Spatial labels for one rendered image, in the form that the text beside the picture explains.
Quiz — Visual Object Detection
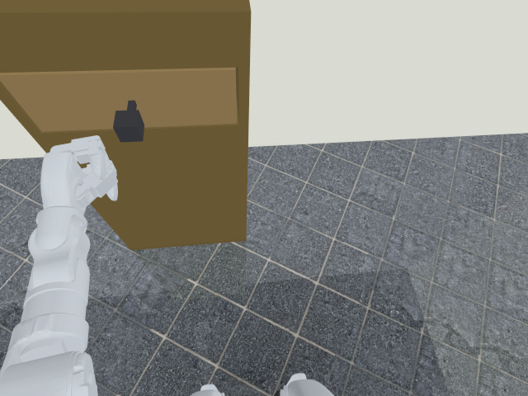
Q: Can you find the right robot shin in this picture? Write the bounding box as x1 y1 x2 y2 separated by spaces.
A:
287 373 307 386

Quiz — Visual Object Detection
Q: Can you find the handle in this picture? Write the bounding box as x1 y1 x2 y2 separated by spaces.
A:
113 101 144 142

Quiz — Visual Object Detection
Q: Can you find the left robot shin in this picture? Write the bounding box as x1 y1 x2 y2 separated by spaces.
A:
200 384 218 391

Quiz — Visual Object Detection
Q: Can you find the drawer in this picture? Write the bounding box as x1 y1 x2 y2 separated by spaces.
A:
0 68 237 132

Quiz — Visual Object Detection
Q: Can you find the robot left hand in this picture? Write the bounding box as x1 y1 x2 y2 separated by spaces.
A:
40 135 118 215

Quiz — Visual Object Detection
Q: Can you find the robot shin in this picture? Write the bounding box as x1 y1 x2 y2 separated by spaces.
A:
287 373 307 386
200 384 218 391

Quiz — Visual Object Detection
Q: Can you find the robot left forearm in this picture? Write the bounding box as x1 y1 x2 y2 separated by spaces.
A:
0 206 90 378

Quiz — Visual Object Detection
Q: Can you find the robot left upper arm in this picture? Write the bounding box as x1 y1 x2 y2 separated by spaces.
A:
0 351 98 396

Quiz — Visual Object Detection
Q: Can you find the cabinet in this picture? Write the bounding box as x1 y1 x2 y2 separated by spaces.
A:
0 0 251 250

